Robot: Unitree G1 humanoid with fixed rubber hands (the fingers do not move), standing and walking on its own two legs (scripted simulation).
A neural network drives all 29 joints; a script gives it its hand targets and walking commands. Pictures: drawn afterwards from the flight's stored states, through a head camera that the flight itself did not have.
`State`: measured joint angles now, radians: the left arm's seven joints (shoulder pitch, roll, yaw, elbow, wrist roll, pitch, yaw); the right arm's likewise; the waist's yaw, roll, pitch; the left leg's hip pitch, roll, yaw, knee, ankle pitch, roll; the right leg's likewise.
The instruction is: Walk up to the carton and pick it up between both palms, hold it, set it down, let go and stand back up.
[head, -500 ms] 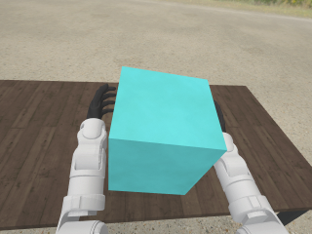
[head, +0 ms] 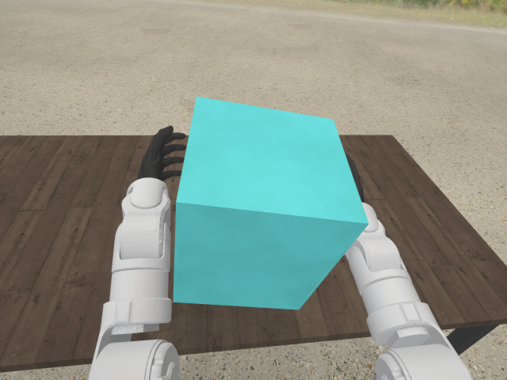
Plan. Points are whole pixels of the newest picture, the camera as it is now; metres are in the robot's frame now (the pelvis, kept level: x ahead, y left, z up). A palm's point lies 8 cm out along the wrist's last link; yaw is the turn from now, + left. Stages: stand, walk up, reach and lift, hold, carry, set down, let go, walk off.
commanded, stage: reach and lift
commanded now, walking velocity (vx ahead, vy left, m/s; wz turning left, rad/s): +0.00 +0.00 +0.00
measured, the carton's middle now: (252, 212) +0.34 +0.00 +0.13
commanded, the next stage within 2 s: hold in 0.86 s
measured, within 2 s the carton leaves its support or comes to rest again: neither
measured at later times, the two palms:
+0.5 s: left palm (155, 172) +0.37 +0.15 +0.19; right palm (351, 189) +0.36 -0.15 +0.17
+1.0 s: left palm (150, 166) +0.37 +0.15 +0.20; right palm (352, 181) +0.36 -0.15 +0.18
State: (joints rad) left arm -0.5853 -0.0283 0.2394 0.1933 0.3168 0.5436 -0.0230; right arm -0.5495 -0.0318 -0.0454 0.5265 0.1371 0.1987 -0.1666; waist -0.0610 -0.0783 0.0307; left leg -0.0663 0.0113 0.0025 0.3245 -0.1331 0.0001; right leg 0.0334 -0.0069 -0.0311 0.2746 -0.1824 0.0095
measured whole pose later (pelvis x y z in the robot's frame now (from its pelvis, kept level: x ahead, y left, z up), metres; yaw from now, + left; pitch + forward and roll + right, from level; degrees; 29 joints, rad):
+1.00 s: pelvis +0.01 -0.01 +0.00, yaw +1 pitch -8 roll -1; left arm -0.61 -0.01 0.25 0.13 0.31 0.65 -0.02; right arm -0.62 -0.07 0.00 0.51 0.22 0.28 -0.20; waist -0.08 -0.07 0.02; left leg -0.05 0.02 -0.01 0.34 -0.15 -0.01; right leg 0.07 0.00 -0.05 0.26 -0.19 0.00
